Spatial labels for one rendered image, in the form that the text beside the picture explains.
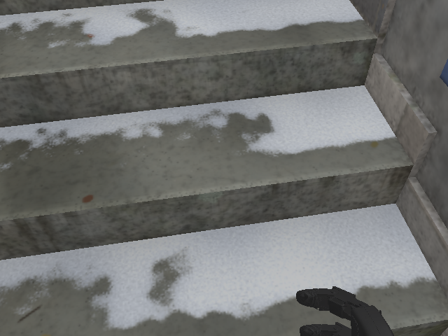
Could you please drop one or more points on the robot right hand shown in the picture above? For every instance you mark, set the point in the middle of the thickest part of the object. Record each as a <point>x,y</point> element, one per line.
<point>365,320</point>

